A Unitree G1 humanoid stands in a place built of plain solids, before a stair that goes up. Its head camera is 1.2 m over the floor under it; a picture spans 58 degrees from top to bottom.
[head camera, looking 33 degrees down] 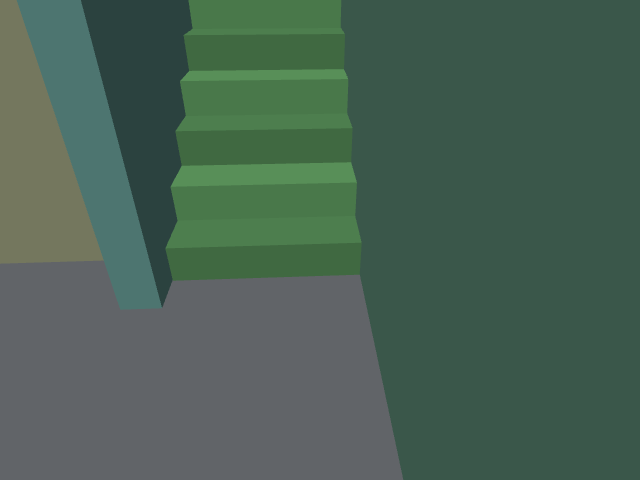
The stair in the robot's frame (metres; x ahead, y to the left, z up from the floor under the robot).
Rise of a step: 0.17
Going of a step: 0.23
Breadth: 0.84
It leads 3 degrees to the left of straight ahead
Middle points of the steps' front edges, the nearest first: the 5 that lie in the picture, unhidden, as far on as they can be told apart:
1.54 0.24 0.17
1.77 0.25 0.35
2.00 0.26 0.52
2.24 0.27 0.70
2.47 0.29 0.87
